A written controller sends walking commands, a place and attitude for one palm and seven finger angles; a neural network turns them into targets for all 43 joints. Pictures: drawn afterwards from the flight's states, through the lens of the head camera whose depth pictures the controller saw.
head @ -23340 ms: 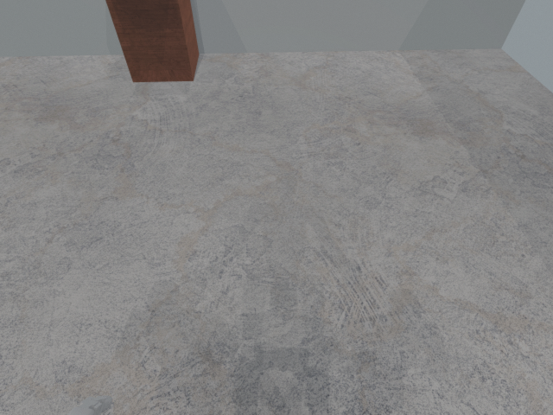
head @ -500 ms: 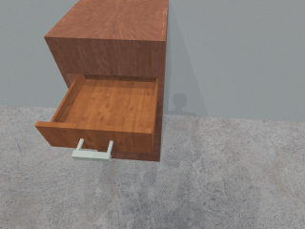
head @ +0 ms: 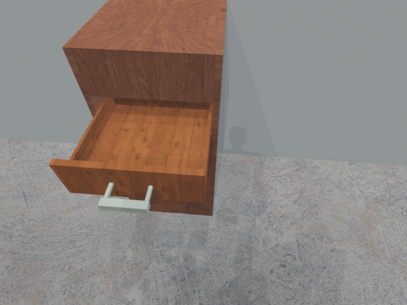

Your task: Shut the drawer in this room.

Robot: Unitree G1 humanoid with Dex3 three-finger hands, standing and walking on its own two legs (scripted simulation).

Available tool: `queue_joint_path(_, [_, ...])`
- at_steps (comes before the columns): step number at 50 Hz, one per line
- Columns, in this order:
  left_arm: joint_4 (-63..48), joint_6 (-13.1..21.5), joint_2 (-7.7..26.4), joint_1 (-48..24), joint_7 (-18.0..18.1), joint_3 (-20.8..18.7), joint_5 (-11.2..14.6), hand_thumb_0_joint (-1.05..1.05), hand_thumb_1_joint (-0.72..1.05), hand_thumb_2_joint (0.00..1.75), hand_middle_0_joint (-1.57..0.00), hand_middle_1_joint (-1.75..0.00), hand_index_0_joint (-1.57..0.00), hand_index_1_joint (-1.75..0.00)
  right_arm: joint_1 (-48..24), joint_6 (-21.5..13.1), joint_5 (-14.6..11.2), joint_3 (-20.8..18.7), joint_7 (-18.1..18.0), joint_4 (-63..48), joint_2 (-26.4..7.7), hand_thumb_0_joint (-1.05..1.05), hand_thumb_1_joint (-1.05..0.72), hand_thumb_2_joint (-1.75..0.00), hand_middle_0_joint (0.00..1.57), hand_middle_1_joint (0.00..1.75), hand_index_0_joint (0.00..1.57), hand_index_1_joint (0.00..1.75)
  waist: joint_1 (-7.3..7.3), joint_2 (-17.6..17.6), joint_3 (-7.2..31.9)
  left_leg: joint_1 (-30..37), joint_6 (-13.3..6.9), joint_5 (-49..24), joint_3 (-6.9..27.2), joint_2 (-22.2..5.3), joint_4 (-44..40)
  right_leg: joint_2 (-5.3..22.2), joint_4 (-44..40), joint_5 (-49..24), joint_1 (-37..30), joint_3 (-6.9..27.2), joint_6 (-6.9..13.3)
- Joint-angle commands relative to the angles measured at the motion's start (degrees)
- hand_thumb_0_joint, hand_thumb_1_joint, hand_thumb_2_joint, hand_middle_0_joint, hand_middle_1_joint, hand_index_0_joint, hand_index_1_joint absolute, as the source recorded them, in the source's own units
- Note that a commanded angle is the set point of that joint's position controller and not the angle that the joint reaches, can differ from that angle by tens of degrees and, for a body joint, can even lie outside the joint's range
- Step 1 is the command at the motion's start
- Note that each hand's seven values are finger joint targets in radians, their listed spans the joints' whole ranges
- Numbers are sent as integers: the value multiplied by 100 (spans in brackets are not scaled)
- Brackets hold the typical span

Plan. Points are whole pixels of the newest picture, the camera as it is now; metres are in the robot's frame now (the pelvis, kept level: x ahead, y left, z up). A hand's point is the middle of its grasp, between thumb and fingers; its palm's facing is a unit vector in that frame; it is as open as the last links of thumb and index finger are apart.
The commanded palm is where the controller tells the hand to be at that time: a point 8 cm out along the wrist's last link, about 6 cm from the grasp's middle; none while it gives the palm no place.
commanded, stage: shuffle to correct the standing spot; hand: left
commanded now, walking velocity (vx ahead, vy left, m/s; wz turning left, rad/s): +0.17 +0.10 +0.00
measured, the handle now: (127, 197) +0.37 +0.22 -0.07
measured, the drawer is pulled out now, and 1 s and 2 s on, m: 0.28 0.28 0.28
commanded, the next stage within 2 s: come to a stop and stand still in 0.08 s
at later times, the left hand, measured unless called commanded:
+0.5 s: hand out of the picture +0.05 +0.20 -0.18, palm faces +0.04 -0.98 -0.21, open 7.3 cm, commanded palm none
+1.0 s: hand out of the picture +0.03 +0.19 -0.16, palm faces -0.01 -0.97 -0.25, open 7.4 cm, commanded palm none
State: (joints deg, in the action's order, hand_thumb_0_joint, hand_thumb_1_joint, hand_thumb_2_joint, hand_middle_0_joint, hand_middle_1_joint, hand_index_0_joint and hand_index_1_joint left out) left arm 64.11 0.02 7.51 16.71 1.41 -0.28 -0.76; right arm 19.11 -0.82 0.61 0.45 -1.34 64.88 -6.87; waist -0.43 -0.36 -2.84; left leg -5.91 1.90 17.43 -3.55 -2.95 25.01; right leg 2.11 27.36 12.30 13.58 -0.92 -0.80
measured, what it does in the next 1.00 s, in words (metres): stands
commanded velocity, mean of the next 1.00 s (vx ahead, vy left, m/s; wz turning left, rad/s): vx -0.01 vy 0.00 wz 0.00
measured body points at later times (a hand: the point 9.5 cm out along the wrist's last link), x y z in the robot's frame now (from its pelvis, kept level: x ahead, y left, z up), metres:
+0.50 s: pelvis +0.04 +0.02 +0.00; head +0.07 +0.02 +0.44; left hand +0.05 +0.25 -0.16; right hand +0.02 -0.18 -0.17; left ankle -0.04 +0.14 -0.74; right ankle +0.03 -0.13 -0.73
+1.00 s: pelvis -0.01 +0.01 +0.00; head -0.01 -0.02 +0.45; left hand +0.03 +0.24 -0.14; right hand +0.01 -0.22 -0.17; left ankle -0.04 +0.14 -0.74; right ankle +0.03 -0.13 -0.74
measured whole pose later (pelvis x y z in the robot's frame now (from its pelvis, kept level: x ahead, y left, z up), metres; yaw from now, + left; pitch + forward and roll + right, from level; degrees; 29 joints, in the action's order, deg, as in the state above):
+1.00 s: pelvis -0.01 +0.01 +0.00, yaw -1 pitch -2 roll +1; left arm 58.8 -0.8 9.3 14.7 1.0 0.7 -0.5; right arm 16.5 0.0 0.9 0.1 -0.4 57.4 -11.5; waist 0.6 -2.6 -1.6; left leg -7.5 1.1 18.1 -5.0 -2.0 27.2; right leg 3.2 30.6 12.9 16.1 -0.1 -1.3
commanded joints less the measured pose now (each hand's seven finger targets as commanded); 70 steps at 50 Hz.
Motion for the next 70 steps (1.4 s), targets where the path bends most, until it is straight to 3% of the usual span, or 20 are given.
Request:
queue_joint_path(1, [-276,39,630,405,19,-176,-65,0,90,90,-20,-30,-20,-30,634,35,69,-115,8,-114,-491,0,-90,-90,20,30,20,30,-35,166,-654,-1039,-352,1005,153,-84,-420,301,-615,1794,213,596,399])
queue_joint_path(5, [-360,55,671,563,-3,-260,-70,0,90,90,-20,-30,-20,-30,714,12,82,-135,34,-236,-416,0,-90,-90,20,30,20,30,-62,416,-701,-1131,-396,893,45,57,-30,460,-665,2085,349,807,550])
queue_joint_path(7, [-378,83,677,604,-7,-298,-62,0,90,90,-20,-30,-20,-30,794,-36,79,-125,30,-281,-374,0,-90,-90,20,30,20,30,-44,530,-550,-1031,-397,569,0,93,128,543,-600,1784,276,853,634])
queue_joint_path(9, [-425,107,630,541,-15,-303,-63,0,90,90,-20,-30,-20,-30,892,-100,66,-121,13,-257,-391,0,-90,-90,20,30,20,30,7,248,-473,-827,-424,117,81,-1,46,457,-249,1113,274,610,618])
queue_joint_path(10, [-437,116,551,470,-10,-285,-59,0,90,90,-20,-30,-20,-30,950,-138,63,-111,-6,-239,-415,0,-90,-90,20,30,20,30,50,31,-399,-623,-444,-411,188,-146,-48,330,67,533,315,393,555])
queue_joint_path(12, [-444,138,293,346,22,-207,-50,0,90,90,-20,-30,-20,-30,1023,-201,48,-116,-87,-161,-558,0,-90,-90,20,30,20,30,68,-613,-197,-222,-550,-2657,425,-556,-133,53,754,-602,238,-128,378])
queue_joint_path(13, [-434,136,196,336,47,-180,-41,0,90,90,-20,-30,-20,-30,1015,-201,37,-116,-141,-135,-570,0,-90,-90,20,30,20,30,62,-701,-256,-137,-564,-3972,447,-668,-78,1,778,-768,174,-157,323])
queue_joint_path(15, [-261,159,277,533,101,-181,23,0,90,90,-20,-30,-20,-30,858,-203,9,-112,-209,-157,-587,0,-90,-90,20,30,20,30,-31,-444,-26,86,-409,-5294,281,-552,245,166,569,-1853,-201,28,291])
queue_joint_path(18, [-184,136,492,497,137,-195,50,0,90,90,-20,-30,-20,-30,733,-148,-37,-183,-242,-221,-580,0,-90,-90,20,30,20,30,20,-46,69,113,-286,-4711,164,-422,117,340,558,-3118,-498,117,210])
queue_joint_path(28, [-436,33,584,82,133,-229,15,0,90,90,-20,-30,-20,-30,328,-51,4,-278,-200,-354,-557,0,-90,-90,20,30,20,30,44,-73,459,234,-343,-3734,150,-458,-75,363,441,-2672,-525,162,190])
queue_joint_path(29, [-214,134,1041,566,309,-271,-21,0,90,90,-20,-30,-20,-30,-223,-55,-123,-464,-96,-748,-1220,0,-90,-90,20,30,20,30,-100,393,866,-137,-129,-3855,-26,-594,1328,577,66,-3812,-674,167,99])
queue_joint_path(30, [-538,174,1139,485,279,-330,-28,0,90,90,-20,-30,-20,-30,-55,-58,-46,-417,-31,-1032,-780,0,-90,-90,20,30,20,30,-7,587,932,-780,-180,-1482,90,-165,1150,889,350,-4240,-1108,621,345])
queue_joint_path(31, [-555,184,1021,214,260,-238,-14,0,90,90,-20,-30,-20,-30,-26,-42,-73,-353,-26,-1001,-579,0,-90,-90,20,30,20,30,140,731,893,-798,-172,-134,101,-98,560,1055,376,-3784,-883,587,462])
queue_joint_path(33, [-764,123,838,-108,199,-147,5,0,90,90,-20,-30,-20,-30,183,-97,11,-303,3,-941,-638,0,-90,-90,20,30,20,30,162,-676,712,-306,-295,-2079,281,-375,63,477,677,-2009,-377,214,310])
queue_joint_path(35, [-775,105,805,-141,159,-134,19,0,90,90,-20,-30,-20,-30,104,-71,43,-286,-45,-977,-846,0,-90,-90,20,30,20,30,109,-842,381,-319,-347,-3179,318,-561,141,250,637,-1290,-221,-12,272])
queue_joint_path(39, [-797,27,889,-269,82,-51,8,0,90,90,-20,-30,-20,-30,-161,12,21,-209,-5,-1105,-929,0,-90,-90,20,30,20,30,104,20,-365,-797,-355,-659,354,-385,-314,263,-4,-326,93,269,238])
queue_joint_path(42, [-825,5,996,-242,48,-60,3,0,90,90,-20,-30,-20,-30,-93,38,40,-168,49,-1074,-943,0,-90,-90,20,30,20,30,119,159,-635,-956,-347,458,325,-197,-506,292,-448,903,421,541,260])
queue_joint_path(52, [-730,74,997,-23,21,-71,21,0,90,90,-20,-30,-20,-30,215,-4,31,-93,67,-750,-888,0,-90,-90,20,30,20,30,114,334,-194,-697,-324,184,232,-156,-462,372,-607,845,241,591,256])
queue_joint_path(57, [-532,120,942,58,30,-58,41,0,90,90,-20,-30,-20,-30,378,-43,14,-55,43,-480,-816,0,-90,-90,20,30,20,30,110,209,-14,-575,-290,-263,217,-215,-444,400,-465,66,-10,511,275])
queue_joint_path(70, [-162,133,766,114,61,-34,43,0,90,90,-20,-30,-20,-30,463,-58,-2,-33,-18,-65,-618,0,-90,-90,20,30,20,30,76,4,-199,-586,-240,-614,205,-283,-512,397,-365,-680,-208,347,278])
